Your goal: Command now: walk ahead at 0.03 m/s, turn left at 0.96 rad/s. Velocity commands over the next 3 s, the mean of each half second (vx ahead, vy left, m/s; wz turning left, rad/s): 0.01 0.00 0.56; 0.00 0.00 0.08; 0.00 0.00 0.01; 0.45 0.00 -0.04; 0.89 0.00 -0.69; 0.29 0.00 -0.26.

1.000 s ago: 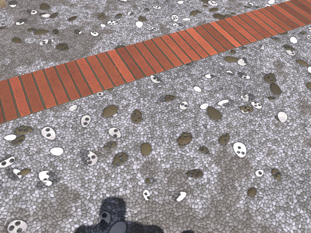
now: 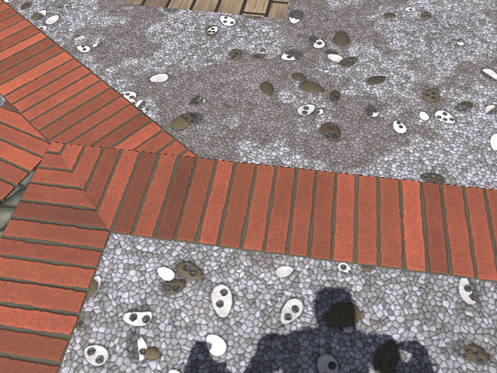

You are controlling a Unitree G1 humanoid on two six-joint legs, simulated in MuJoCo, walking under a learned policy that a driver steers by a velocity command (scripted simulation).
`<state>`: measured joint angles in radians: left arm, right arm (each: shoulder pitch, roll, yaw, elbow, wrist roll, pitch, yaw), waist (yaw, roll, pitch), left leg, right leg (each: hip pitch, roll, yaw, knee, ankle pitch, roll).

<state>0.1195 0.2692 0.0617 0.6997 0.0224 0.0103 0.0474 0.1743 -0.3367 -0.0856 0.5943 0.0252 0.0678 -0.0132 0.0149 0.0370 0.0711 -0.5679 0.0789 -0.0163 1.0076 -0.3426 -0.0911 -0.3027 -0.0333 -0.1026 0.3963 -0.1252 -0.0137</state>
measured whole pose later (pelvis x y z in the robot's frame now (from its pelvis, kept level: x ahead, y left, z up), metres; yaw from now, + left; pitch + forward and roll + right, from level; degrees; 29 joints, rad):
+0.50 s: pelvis +0.03 +0.04 +0.00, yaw +15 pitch +2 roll -1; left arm 0.14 0.27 0.07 0.74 -0.01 0.03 0.02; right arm 0.13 -0.25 -0.04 0.64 -0.01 0.03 -0.02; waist 0.00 -0.01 0.01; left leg -0.29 -0.05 -0.05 0.52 -0.25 0.04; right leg -0.40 -0.03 0.01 0.75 -0.35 0.06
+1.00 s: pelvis +0.05 +0.02 +0.00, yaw +16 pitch -1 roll +0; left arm 0.15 0.21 0.03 0.82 0.01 -0.01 0.01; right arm 0.21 -0.23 -0.06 0.83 -0.01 0.02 -0.03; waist -0.01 0.00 0.03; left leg -0.22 -0.02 -0.08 0.52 -0.28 -0.01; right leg -0.21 0.00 -0.01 0.53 -0.30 -0.01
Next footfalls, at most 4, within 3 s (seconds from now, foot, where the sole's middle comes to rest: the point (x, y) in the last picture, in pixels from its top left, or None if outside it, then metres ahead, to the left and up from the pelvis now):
0.14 left None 0.05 0.15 -0.78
0.54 right None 0.11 -0.08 -0.78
1.92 left None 0.12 0.21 -0.78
2.40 right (228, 329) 0.54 0.11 -0.78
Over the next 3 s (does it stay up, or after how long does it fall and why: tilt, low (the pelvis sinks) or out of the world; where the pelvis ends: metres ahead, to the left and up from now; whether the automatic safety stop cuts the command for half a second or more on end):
stays up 0.76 0.11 -0.01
